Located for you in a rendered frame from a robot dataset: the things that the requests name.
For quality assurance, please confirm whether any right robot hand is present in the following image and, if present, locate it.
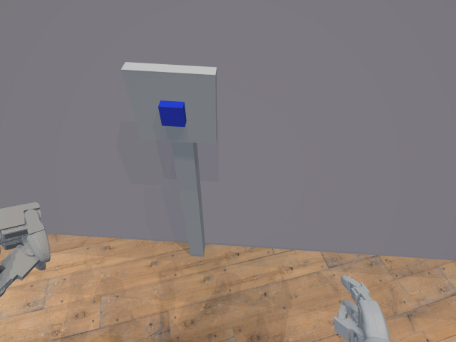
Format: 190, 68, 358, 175
333, 275, 391, 342

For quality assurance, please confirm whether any button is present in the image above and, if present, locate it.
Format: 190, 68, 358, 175
158, 100, 187, 127

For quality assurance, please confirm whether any left robot hand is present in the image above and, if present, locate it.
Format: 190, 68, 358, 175
0, 202, 51, 297

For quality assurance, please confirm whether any panel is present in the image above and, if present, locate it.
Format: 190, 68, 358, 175
121, 62, 217, 257

